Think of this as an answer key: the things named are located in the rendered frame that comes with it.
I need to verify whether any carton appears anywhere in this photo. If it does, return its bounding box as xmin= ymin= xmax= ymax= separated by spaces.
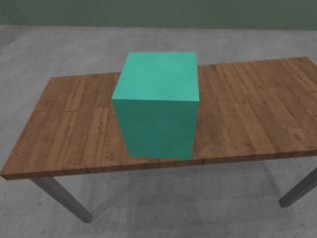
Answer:
xmin=111 ymin=52 xmax=199 ymax=160

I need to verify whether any table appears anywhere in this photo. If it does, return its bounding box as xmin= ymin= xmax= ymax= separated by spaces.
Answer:
xmin=0 ymin=57 xmax=317 ymax=223

